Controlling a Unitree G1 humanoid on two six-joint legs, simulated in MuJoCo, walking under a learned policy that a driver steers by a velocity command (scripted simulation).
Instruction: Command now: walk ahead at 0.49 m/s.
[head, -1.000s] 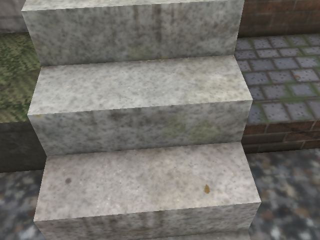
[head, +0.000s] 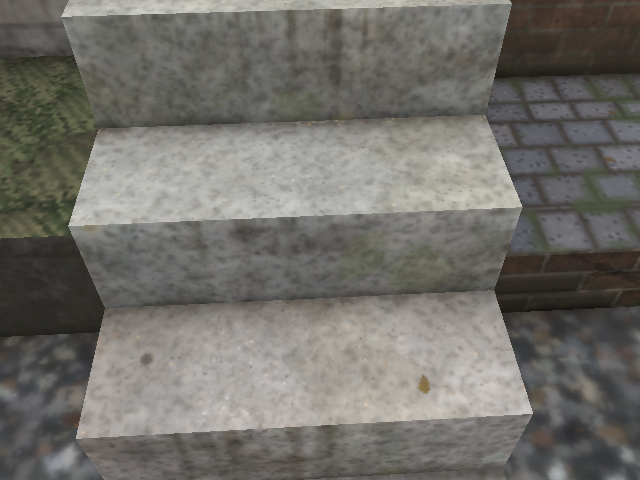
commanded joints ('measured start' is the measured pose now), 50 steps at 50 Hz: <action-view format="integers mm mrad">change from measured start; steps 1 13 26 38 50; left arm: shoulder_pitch -30 -5 10 14 20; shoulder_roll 97 119 139 154 162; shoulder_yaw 13 -2 -9 -13 -15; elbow -46 -47 -63 -73 -75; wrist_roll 1 -3 -5 -3 -3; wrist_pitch -11 -16 -17 -18 -18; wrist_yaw -6 0 -5 -7 -8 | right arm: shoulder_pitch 12 -26 -63 -84 -96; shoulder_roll -84 -119 -138 -152 -162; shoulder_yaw -18 -17 -12 -5 1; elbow -43 -19 10 30 42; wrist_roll -2 2 -4 -4 -5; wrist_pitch -9 -9 -3 -1 -1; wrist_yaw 4 7 17 20 21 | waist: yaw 1 2 2 0 0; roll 10 15 4 3 0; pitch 0 -25 -36 -29 -26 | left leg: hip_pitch -46 1 26 18 13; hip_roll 129 137 136 135 135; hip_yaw -81 -87 -90 -92 -94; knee -21 1 -2 -9 -13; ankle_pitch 200 372 425 393 366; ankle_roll -1 2 2 -2 -4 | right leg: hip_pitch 22 42 46 54 57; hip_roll -122 -125 -131 -136 -139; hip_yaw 82 76 63 63 63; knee -15 5 3 -6 -14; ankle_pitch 134 222 243 244 240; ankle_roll -22 -23 -13 -11 -11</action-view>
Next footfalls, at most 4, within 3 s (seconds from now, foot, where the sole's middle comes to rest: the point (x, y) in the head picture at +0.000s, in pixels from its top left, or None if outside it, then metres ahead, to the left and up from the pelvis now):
none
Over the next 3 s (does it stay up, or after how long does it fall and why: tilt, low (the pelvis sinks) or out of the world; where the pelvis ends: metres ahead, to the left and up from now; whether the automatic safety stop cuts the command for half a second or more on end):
stays up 0.02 0.02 0.00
